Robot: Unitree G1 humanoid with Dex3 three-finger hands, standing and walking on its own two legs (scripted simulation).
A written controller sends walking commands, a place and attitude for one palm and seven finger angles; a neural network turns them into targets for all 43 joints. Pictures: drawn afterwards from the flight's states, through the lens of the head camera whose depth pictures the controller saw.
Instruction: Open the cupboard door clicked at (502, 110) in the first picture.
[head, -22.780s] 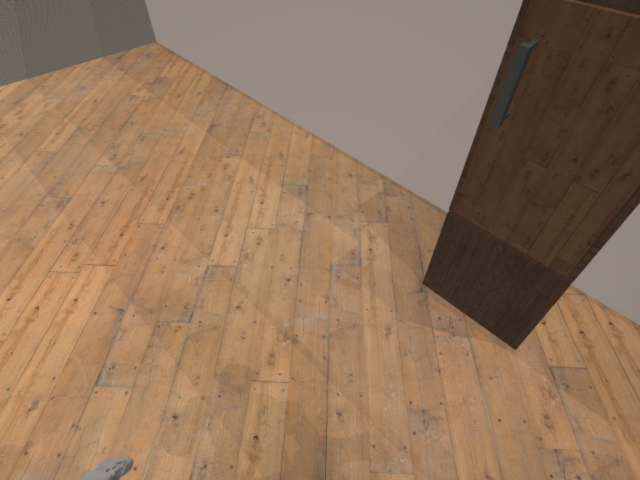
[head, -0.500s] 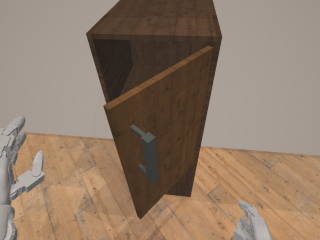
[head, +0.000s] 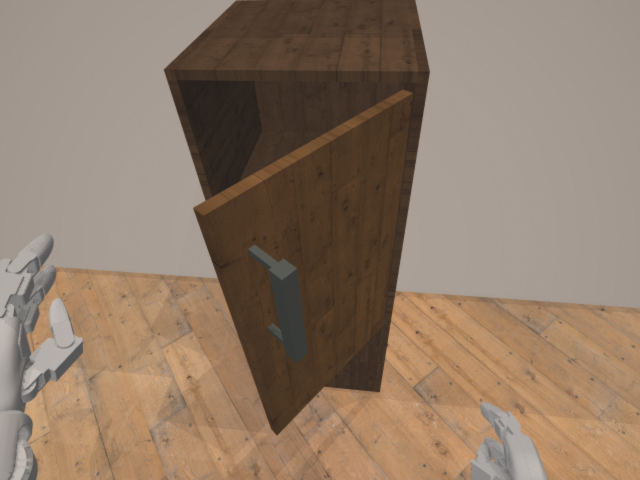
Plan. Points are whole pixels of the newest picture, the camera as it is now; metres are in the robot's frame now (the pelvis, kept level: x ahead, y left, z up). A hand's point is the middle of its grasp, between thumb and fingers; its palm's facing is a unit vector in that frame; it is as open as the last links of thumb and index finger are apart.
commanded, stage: step back with the hand held close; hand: left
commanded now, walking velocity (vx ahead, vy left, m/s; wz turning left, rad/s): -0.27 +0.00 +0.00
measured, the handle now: (278, 306) +0.30 +0.09 +0.08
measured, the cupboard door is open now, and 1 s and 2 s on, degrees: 53 53 53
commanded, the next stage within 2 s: stop stepping back and stand still in 0.98 s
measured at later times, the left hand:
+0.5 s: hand (4, 401) +0.13 +0.30 +0.15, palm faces +0.37 -0.79 -0.49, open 7.4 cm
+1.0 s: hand out of the picture +0.03 +0.34 +0.17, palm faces +0.50 -0.77 -0.40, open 7.4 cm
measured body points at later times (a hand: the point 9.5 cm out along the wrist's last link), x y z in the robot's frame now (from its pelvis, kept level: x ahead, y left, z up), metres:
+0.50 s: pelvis -0.07 +0.04 -0.01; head -0.06 +0.05 +0.44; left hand +0.11 +0.34 +0.18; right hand +0.10 -0.21 -0.08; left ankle +0.01 +0.12 -0.74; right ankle -0.04 -0.09 -0.74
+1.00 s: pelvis -0.18 +0.06 -0.01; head -0.15 +0.09 +0.44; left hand +0.00 +0.38 +0.19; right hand +0.01 -0.15 -0.08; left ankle -0.09 +0.15 -0.74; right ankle -0.18 -0.08 -0.67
